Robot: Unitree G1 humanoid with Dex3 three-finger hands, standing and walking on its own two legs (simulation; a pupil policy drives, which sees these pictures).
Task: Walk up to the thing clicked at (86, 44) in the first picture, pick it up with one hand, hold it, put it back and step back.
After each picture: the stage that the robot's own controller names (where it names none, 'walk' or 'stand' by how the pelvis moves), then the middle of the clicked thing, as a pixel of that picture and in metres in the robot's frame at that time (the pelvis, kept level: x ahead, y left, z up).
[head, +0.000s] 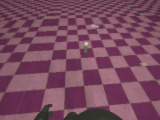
stand; (85, 47) +1.43 +0.14 -0.65
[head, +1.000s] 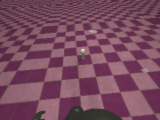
walk; (83, 54) +1.29 +0.27 -0.65
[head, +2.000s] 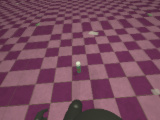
walk; (78, 67) +0.83 +0.28 -0.65
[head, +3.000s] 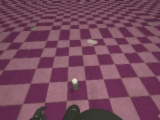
walk; (75, 84) +0.55 +0.23 -0.65
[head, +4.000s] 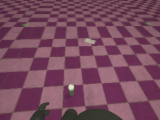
stand; (71, 90) +0.42 +0.21 -0.64
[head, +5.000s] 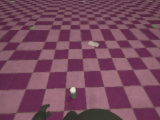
stand; (73, 93) +0.41 +0.20 -0.65
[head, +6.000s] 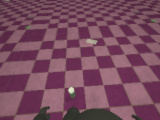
stand; (72, 93) +0.38 +0.23 -0.64
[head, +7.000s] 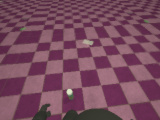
stand; (70, 94) +0.37 +0.24 -0.65
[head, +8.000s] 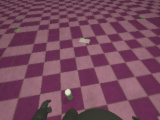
stand; (69, 94) +0.34 +0.26 -0.65
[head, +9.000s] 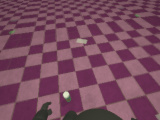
stand; (67, 97) +0.31 +0.27 -0.65
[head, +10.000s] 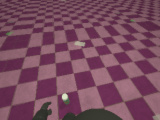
stand; (65, 99) +0.31 +0.27 -0.65
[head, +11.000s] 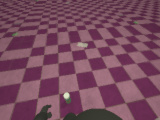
stand; (67, 98) +0.34 +0.26 -0.66
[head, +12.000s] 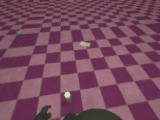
stand; (68, 97) +0.34 +0.25 -0.66
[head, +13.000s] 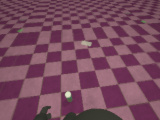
stand; (69, 97) +0.34 +0.25 -0.66
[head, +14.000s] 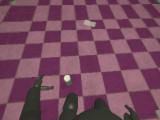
go down; (68, 80) +0.40 +0.23 -0.55
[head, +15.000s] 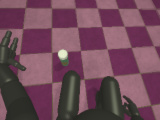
go down; (64, 59) +0.44 +0.25 -0.26
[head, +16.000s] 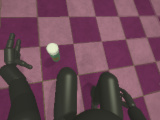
close in; (54, 53) +0.43 +0.28 -0.21
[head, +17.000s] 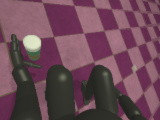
close; (33, 50) +0.41 +0.30 -0.15
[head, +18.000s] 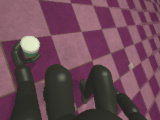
close; (30, 51) +0.40 +0.30 -0.15
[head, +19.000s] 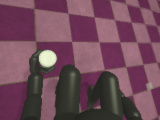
lift; (47, 62) +0.30 +0.29 -0.10
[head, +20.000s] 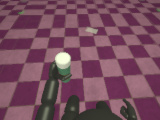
lift; (64, 70) +0.31 +0.18 +0.06
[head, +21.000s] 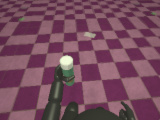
hold; (68, 72) +0.32 +0.16 +0.02
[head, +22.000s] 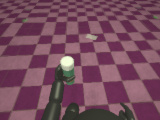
hold; (68, 72) +0.32 +0.16 +0.03
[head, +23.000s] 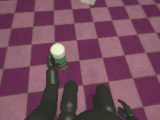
crouch; (60, 59) +0.40 +0.21 -0.05
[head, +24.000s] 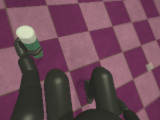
lower; (33, 45) +0.45 +0.30 -0.13
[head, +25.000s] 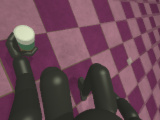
lower; (26, 44) +0.43 +0.30 -0.16
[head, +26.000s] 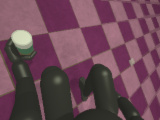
lower; (25, 48) +0.41 +0.31 -0.16
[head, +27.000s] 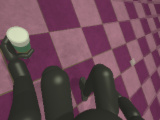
lower; (22, 46) +0.41 +0.33 -0.15
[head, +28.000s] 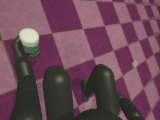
loosen; (31, 47) +0.42 +0.30 -0.15
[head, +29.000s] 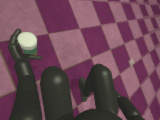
open; (29, 48) +0.42 +0.30 -0.16
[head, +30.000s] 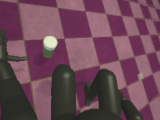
stand; (49, 49) +0.42 +0.28 -0.19
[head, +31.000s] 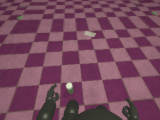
stand; (70, 88) +0.38 +0.21 -0.56
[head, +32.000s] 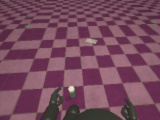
stand; (72, 92) +0.40 +0.21 -0.60
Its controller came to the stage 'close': yes
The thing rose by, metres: 0.69
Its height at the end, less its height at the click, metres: +0.00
